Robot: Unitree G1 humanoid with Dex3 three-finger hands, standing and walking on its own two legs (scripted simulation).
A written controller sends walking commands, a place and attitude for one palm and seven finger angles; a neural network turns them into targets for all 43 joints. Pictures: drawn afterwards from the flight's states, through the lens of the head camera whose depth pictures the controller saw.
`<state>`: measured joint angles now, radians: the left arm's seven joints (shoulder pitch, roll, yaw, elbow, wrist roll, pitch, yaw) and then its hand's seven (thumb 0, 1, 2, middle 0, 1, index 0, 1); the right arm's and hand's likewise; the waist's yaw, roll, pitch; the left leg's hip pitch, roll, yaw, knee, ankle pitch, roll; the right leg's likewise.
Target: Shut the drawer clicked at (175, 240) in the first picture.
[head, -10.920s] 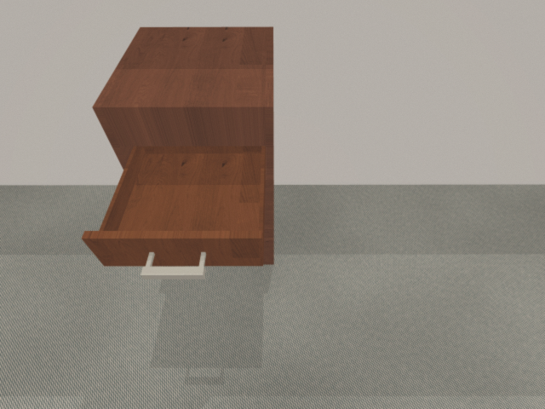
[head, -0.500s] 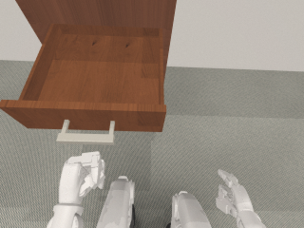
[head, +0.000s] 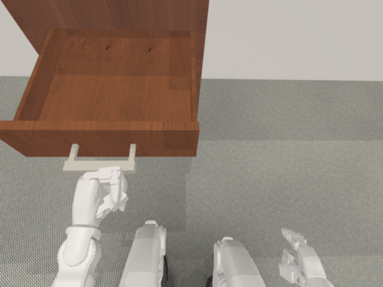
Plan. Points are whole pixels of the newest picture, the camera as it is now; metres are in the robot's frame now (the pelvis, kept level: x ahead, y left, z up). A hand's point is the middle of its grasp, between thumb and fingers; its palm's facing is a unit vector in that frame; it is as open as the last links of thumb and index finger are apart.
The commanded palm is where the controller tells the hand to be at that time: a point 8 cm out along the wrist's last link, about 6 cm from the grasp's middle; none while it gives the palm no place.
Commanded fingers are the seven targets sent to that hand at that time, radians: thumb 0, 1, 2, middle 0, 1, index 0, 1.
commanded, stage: push the drawer shut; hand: left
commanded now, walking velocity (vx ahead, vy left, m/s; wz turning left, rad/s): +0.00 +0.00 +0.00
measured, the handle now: (102, 158) +0.36 +0.21 +0.00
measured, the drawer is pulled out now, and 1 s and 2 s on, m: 0.28 0.15 0.01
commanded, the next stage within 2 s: none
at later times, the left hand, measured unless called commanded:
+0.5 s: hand (127, 161) +0.36 +0.15 +0.01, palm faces +0.02 -1.00 -0.04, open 3.2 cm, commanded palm +0.34 +0.20 +0.01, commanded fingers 0.00 0.90 0.90 -1.40 -1.60 -1.40 -1.60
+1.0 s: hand (129, 136) +0.41 +0.16 +0.01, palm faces +0.04 -1.00 -0.05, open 3.0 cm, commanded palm +0.40 +0.20 +0.01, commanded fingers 0.00 0.90 0.90 -1.40 -1.60 -1.40 -1.60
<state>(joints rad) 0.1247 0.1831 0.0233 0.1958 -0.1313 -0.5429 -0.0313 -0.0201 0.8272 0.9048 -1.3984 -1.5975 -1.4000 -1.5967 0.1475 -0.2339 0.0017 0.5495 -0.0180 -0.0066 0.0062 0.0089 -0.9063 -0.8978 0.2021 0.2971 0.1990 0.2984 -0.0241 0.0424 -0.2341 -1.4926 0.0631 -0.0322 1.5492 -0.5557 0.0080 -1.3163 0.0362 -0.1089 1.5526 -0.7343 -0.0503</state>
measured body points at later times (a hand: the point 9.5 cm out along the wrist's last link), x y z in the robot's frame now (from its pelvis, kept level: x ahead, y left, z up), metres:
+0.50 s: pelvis +0.00 +0.01 +0.00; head +0.13 +0.03 +0.43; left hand +0.35 +0.21 +0.02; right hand +0.15 -0.24 -0.11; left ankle +0.07 +0.12 -0.55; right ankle +0.00 -0.10 -0.55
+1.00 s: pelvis -0.01 +0.01 +0.00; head +0.14 +0.04 +0.42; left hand +0.41 +0.21 +0.01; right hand +0.11 -0.24 -0.12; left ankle +0.07 +0.12 -0.55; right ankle +0.00 -0.10 -0.55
